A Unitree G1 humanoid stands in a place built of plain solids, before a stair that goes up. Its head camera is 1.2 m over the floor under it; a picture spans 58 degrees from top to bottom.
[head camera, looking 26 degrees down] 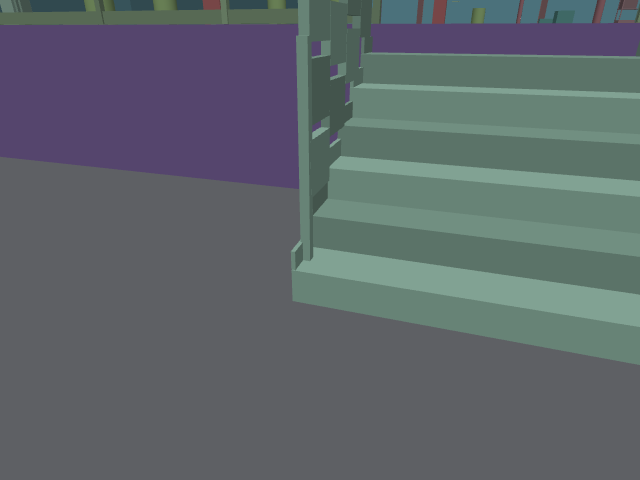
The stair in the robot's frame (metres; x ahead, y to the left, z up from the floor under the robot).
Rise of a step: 0.18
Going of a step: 0.26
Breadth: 1.62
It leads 18 degrees to the right of straight ahead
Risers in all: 7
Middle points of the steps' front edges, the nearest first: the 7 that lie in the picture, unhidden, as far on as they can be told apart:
1.53 -0.63 0.18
1.78 -0.71 0.35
2.02 -0.79 0.53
2.27 -0.87 0.70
2.52 -0.95 0.88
2.77 -1.03 1.05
3.02 -1.11 1.23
